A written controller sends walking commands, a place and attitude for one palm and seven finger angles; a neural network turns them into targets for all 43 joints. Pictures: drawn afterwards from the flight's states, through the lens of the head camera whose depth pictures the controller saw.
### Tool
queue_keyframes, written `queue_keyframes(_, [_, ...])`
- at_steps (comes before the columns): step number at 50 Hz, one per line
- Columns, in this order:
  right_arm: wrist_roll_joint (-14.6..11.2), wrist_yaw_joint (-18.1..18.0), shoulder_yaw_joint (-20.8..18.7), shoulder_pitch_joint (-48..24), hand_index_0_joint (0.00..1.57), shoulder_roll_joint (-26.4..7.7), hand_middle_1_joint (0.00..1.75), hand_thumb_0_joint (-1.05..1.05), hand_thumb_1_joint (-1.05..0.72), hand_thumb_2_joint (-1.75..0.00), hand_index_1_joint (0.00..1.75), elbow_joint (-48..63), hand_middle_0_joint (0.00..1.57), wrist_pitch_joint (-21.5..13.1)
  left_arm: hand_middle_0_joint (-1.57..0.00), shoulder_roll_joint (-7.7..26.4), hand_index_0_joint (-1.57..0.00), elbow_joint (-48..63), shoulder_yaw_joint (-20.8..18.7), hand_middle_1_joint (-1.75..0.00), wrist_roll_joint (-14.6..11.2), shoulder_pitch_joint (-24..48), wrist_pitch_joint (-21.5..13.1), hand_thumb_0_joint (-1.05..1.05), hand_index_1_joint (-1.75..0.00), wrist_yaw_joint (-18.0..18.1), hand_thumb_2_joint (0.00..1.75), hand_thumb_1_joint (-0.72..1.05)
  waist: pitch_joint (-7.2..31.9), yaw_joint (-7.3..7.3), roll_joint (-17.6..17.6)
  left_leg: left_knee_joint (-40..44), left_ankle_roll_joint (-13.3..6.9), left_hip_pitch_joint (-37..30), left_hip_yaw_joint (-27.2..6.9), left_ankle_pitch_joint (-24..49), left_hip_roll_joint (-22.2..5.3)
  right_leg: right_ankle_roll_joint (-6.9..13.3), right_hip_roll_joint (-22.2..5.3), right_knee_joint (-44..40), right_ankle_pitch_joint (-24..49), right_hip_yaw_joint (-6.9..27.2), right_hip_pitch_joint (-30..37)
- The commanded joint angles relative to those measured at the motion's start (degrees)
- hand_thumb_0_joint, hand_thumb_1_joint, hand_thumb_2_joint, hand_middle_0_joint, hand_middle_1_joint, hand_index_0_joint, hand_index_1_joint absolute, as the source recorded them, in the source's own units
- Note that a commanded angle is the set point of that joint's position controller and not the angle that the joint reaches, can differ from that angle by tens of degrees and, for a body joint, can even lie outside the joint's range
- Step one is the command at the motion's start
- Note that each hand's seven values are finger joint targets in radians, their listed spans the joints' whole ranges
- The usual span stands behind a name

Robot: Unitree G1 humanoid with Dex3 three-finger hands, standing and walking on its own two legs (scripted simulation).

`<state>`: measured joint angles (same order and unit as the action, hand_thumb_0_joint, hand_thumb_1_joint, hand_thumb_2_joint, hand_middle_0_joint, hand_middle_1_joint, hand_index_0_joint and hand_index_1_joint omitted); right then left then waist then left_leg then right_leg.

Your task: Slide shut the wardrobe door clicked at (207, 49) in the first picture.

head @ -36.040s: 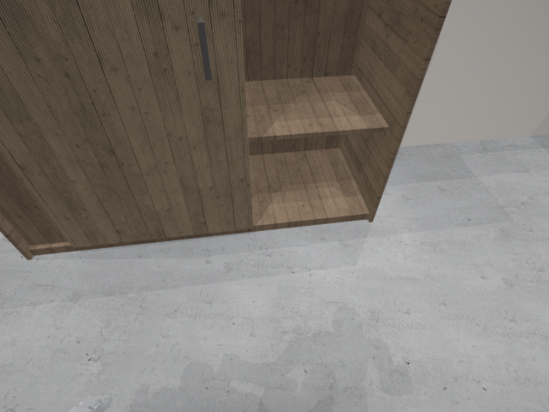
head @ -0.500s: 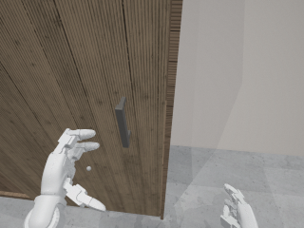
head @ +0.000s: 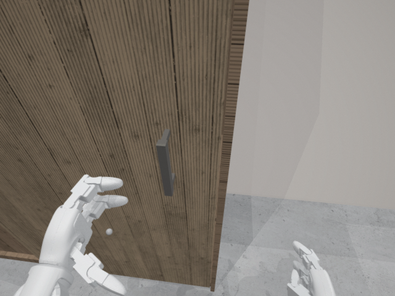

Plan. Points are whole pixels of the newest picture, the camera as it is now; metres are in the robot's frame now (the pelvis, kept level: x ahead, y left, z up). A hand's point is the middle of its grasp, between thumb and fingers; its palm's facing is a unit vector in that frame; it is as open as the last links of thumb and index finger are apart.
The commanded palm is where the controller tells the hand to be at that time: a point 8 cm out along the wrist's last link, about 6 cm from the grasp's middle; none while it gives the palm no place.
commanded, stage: draw the hand back to the body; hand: left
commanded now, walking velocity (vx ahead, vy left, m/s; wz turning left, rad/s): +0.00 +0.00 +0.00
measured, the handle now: (167, 164) +0.34 +0.10 +0.12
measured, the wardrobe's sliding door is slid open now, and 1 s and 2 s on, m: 0.00 0.00 0.00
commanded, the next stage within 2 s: step back with the hand held close in 1.38 s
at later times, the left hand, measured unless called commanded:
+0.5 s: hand (66, 226) +0.18 +0.23 +0.14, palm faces +0.30 -0.90 -0.32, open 13.6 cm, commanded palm +0.14 +0.26 +0.17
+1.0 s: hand (43, 195) +0.21 +0.26 +0.18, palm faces +0.41 -0.83 -0.38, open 8.7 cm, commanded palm +0.16 +0.30 +0.20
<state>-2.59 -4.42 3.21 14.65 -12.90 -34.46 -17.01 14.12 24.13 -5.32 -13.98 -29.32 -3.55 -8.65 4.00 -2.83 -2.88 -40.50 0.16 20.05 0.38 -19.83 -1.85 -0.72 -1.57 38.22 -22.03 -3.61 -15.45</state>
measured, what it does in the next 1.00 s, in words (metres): stands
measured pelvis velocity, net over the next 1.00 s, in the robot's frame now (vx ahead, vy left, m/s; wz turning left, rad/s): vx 0.01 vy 0.01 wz -0.04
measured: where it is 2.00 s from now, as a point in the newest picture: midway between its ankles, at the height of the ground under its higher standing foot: outside the picture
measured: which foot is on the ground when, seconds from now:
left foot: down 0.00-1.00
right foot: down 0.00-1.00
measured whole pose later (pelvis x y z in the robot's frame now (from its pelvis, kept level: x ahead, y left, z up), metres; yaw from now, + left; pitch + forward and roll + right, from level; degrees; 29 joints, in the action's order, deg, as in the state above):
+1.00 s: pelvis +0.01 +0.01 +0.02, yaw -2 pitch -5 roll -1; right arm -0.1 -4.4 1.3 12.0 -12.7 -37.0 -8.6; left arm 20.6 22.9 -18.5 -3.9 -26.3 -5.5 5.9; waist -0.5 -4.2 -2.6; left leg -27.7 -0.5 7.4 3.3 -15.2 -1.4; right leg -1.5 -1.7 25.2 -16.3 -1.0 -3.9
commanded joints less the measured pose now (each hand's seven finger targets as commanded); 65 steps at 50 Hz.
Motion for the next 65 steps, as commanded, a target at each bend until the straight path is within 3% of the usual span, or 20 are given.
queue_keyframes(1, [-0.44,-0.15,-2.68,-8.54,0.20,-5.38,0.30,0.00,-0.90,-0.90,0.30,10.33,0.20,-3.18,-0.25,5.65,-0.25,12.33,-8.78,-1.15,-2.83,0.40,-0.81,0.00,-1.15,0.44,0.20,-0.55,2.86,-1.71,3.02,7.58,-1.32,-4.43,-0.91,11.63,1.02,1.10,1.78,-6.47,14.05,-1.31,-1.79])
queue_keyframes(3, [-0.59,-0.44,-2.74,-9.26,0.20,-5.85,0.30,0.00,-0.90,-0.90,0.30,10.32,0.20,-2.79,-0.25,6.83,-0.25,12.54,-10.71,-1.15,-3.53,0.85,0.33,0.00,-1.15,-0.02,0.20,-0.55,2.87,-1.72,2.10,7.61,-1.31,-4.70,-0.66,10.83,0.98,1.03,1.90,-7.21,13.30,-0.98,-1.65])
queue_keyframes(8, [-0.56,-0.45,-2.46,-8.60,0.20,-6.51,0.30,0.00,-0.90,-0.90,0.30,10.51,0.20,-3.66,-0.25,7.20,-0.25,17.66,-9.23,-1.15,-3.43,4.69,0.55,0.00,-1.15,-1.43,0.20,-0.55,3.22,-0.74,-1.46,7.53,-1.43,-6.91,-1.03,12.66,0.92,1.10,1.92,-7.07,15.00,-0.90,-1.75])
queue_keyframes(15, [-0.94,-1.30,-2.11,-8.36,0.20,-6.21,0.30,0.00,-0.90,-0.90,0.30,9.09,0.20,-4.08,-0.24,9.06,-0.24,13.19,-12.79,-1.04,-4.44,6.20,1.77,0.00,-1.04,-2.64,0.29,-0.37,-0.48,-0.74,0.86,8.84,-1.20,-6.58,-1.67,10.85,0.85,1.29,2.28,-8.68,12.97,-1.12,-2.61])
queue_keyframes(16, [0.84,-1.65,-2.74,-9.86,0.20,-5.63,0.30,0.00,-0.90,-0.90,0.30,10.34,0.20,-2.56,-0.24,16.95,-0.24,17.94,-15.26,-1.02,5.23,7.02,-0.72,0.00,-1.02,5.59,0.31,-0.33,-3.92,-2.82,0.00,9.83,-1.24,-5.29,-0.57,10.67,1.04,1.76,1.37,-13.09,12.53,2.67,-1.93])
queue_keyframes(17, [1.42,-1.67,-2.52,-9.23,0.20,-4.79,0.30,0.00,-0.90,-0.90,0.30,9.99,0.20,-1.83,-0.24,11.46,-0.24,14.24,-12.66,-1.00,5.88,3.04,-0.94,0.00,-1.00,8.56,0.32,-0.30,-4.74,-1.60,1.84,9.68,-1.18,-6.40,-0.06,9.86,0.99,1.78,0.62,-13.60,11.61,2.14,-2.30])
queue_keyframes(18, [1.36,-1.48,-2.89,-9.53,0.20,-5.59,0.30,0.00,-0.90,-0.90,0.30,10.21,0.20,-1.07,-0.24,12.10,-0.24,14.40,-13.74,-0.98,6.28,2.40,-0.89,0.00,-0.98,9.90,0.34,-0.26,-3.09,-1.94,0.89,9.82,-1.08,-6.99,-0.16,8.75,0.99,1.82,0.33,-13.68,10.05,2.40,-1.42])
queue_keyframes(19, [1.52,-1.39,-2.40,-9.50,0.20,-4.43,0.30,0.00,-0.90,-0.90,0.30,9.92,0.20,-0.35,-0.24,9.49,-0.24,13.33,-11.13,-0.96,7.24,1.32,-1.35,0.00,-0.96,10.75,0.36,-0.22,-5.45,-1.55,1.64,10.10,-1.18,-7.28,-0.13,9.54,0.60,1.91,0.42,-13.90,10.85,2.09,-1.98])
queue_keyframes(20, [1.70,-1.29,-2.68,-9.32,0.20,-4.78,0.30,0.00,-0.90,-0.90,0.30,9.68,0.20,0.43,-0.24,10.31,-0.24,12.98,-11.77,-0.94,7.56,1.20,-1.80,0.00,-0.94,11.63,0.37,-0.19,-4.10,-1.45,2.20,10.58,-1.22,-8.30,0.15,9.97,0.31,1.70,0.28,-13.90,11.25,2.02,-0.83])
queue_keyframes(23, [2.11,-1.00,-3.13,-9.76,0.20,-5.62,0.30,0.00,-0.90,-0.90,0.30,9.54,0.20,1.23,-0.23,11.66,-0.23,15.92,-12.10,-0.87,8.95,2.18,-3.28,0.00,-0.87,13.37,0.43,-0.08,-0.40,-1.36,-2.57,12.11,-1.18,-10.94,0.36,9.72,0.21,1.63,0.08,-13.95,10.52,2.16,1.84])
queue_keyframes(25, [2.31,-0.93,-3.06,-9.38,0.20,-5.26,0.30,0.00,-0.90,-0.90,0.30,9.28,0.20,1.18,-0.23,11.49,-0.23,16.91,-11.22,-0.83,9.60,2.98,-4.14,0.00,-0.83,14.38,0.46,-0.01,-0.37,-1.10,-2.07,13.13,-1.19,-11.68,-0.02,10.55,-0.03,1.74,0.21,-14.17,10.99,1.80,2.32])
queue_keyframes(30, [2.43,-1.52,-3.47,-10.36,0.20,-5.42,0.30,0.00,-0.90,-0.90,0.30,8.38,0.20,2.34,-0.22,13.22,-0.22,13.35,-13.91,-0.73,10.06,3.93,-4.47,0.00,-0.73,15.73,0.55,0.17,-3.14,-1.02,3.13,14.74,-1.49,-12.29,0.35,9.39,-0.18,1.39,0.38,-16.56,9.26,1.92,2.27])
queue_keyframes(32, [2.37,-1.63,-3.66,-10.72,0.20,-5.56,0.30,0.00,-0.90,-0.90,0.30,8.05,0.20,2.97,-0.22,14.26,-0.22,12.51,-15.39,-0.68,10.10,5.30,-4.70,0.00,-0.68,15.99,0.58,0.25,-3.48,-1.14,2.91,15.26,-1.49,-12.77,0.52,9.22,-0.15,1.36,0.37,-17.24,8.80,2.15,2.44])
queue_keyframes(33, [2.30,-1.68,-3.82,-11.00,0.20,-6.01,0.30,0.00,-0.90,-0.90,0.30,7.99,0.20,3.23,-0.22,14.92,-0.22,12.97,-16.19,-0.66,10.25,6.86,-4.78,0.00,-0.66,16.04,0.60,0.28,-2.88,-1.10,0.47,15.84,-1.32,-13.26,0.48,8.31,-0.06,1.42,0.30,-17.39,7.82,2.29,3.18])
queue_keyframes(36, [2.39,-1.17,-3.66,-10.80,0.20,-5.49,0.30,0.00,-0.90,-0.90,0.30,7.48,0.20,3.51,-0.22,13.60,-0.22,12.56,-15.73,-0.60,10.30,6.49,-5.29,0.00,-0.60,16.11,0.65,0.39,-2.68,-1.43,-2.20,17.00,-0.93,-13.91,0.03,11.20,-0.37,1.71,0.44,-16.28,10.95,1.64,4.68])
queue_keyframes(46, [2.50,-0.31,-4.37,-10.92,0.20,-5.91,0.30,0.00,-0.90,-0.90,0.30,6.98,0.20,5.14,-0.21,16.14,-0.21,10.47,-20.33,-0.38,9.75,7.31,-5.62,0.00,-0.38,15.95,0.83,0.75,-2.24,-1.91,0.36,17.69,-0.74,-14.79,0.63,16.65,-0.56,1.65,0.84,-16.63,16.36,1.55,7.17])
queue_keyframes(50, [2.45,-0.29,-4.40,-10.81,0.20,-6.00,0.30,0.00,-0.90,-0.90,0.30,6.70,0.20,5.90,-0.20,17.06,-0.20,9.87,-21.70,-0.30,9.66,10.37,-5.69,0.00,-0.30,16.00,0.90,0.90,-2.87,-1.72,-1.93,18.06,-0.63,-15.55,0.66,17.23,-0.53,1.72,0.86,-17.29,16.62,1.60,7.14])
queue_keyframes(54, [2.65,-0.06,-4.55,-10.94,0.20,-6.02,0.30,0.00,-0.90,-0.90,0.30,6.62,0.20,6.27,-0.20,14.21,-0.20,8.64,-19.05,-0.30,9.53,9.15,-5.46,0.00,-0.30,15.53,0.90,0.90,-2.87,-1.52,-0.27,18.16,-0.98,-16.13,1.01,17.14,-0.43,1.49,0.82,-17.98,16.74,1.57,7.18])
queue_keyframes(61, [2.93,-0.05,-4.69,-11.15,0.20,-6.12,0.30,0.00,-0.90,-0.90,0.30,6.85,0.20,6.10,-0.20,16.47,-0.20,11.62,-20.38,-0.30,9.86,10.06,-5.49,0.00,-0.30,15.90,0.90,0.90,-0.53,-1.85,-1.08,18.21,-0.99,-17.11,0.91,18.02,0.05,1.46,0.92,-18.04,17.85,1.65,8.45])
queue_keyframes(65, [2.91,-0.24,-4.48,-11.26,0.20,-5.77,0.30,0.00,-0.90,-0.90,0.30,6.73,0.20,6.34,-0.20,16.62,-0.20,11.09,-20.92,-0.30,9.82,10.15,-5.44,0.00,-0.30,15.87,0.90,0.90,-2.32,-1.73,-1.81,18.25,-0.97,-16.91,1.10,17.53,0.18,1.58,0.95,-18.81,17.63,1.75,7.87])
